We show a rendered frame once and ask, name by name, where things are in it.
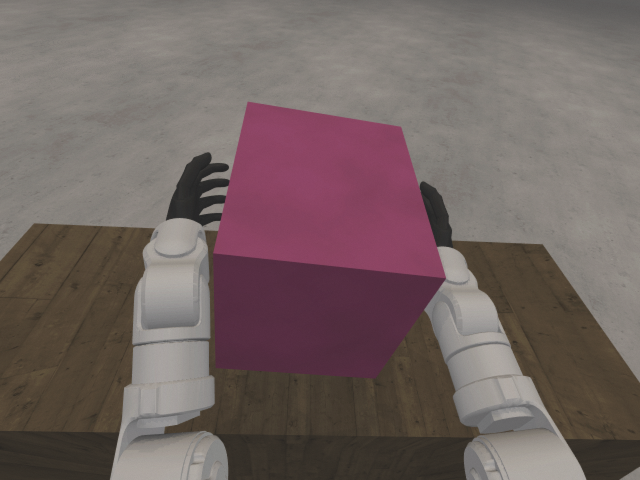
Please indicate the robot left upper arm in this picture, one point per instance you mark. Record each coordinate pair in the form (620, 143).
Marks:
(196, 455)

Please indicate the right robot forearm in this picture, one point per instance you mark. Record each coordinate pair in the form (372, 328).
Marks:
(491, 391)

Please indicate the robot right hand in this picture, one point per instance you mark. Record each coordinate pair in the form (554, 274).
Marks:
(437, 215)

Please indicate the robot right upper arm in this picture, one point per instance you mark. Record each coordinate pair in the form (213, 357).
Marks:
(532, 454)

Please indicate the robot left hand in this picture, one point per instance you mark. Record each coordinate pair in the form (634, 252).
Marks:
(186, 202)

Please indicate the pedestal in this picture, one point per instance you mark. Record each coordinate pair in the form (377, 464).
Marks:
(66, 354)

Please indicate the left robot forearm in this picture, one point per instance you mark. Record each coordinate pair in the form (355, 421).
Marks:
(171, 321)

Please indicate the carton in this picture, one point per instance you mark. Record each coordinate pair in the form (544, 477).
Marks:
(325, 256)

